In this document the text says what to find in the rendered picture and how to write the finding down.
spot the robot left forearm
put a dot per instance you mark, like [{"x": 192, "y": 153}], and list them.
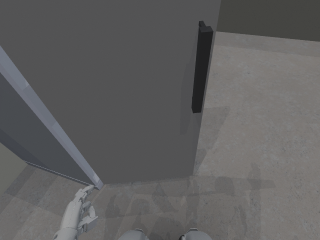
[{"x": 66, "y": 234}]

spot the left robot hand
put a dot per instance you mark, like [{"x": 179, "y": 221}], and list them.
[{"x": 75, "y": 210}]

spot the left robot thigh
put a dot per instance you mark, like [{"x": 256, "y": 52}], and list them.
[{"x": 133, "y": 235}]

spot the right robot shin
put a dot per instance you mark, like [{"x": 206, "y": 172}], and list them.
[{"x": 192, "y": 229}]

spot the handle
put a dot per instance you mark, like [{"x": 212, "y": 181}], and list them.
[{"x": 204, "y": 42}]

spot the fridge door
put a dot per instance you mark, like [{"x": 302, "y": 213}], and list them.
[{"x": 117, "y": 76}]

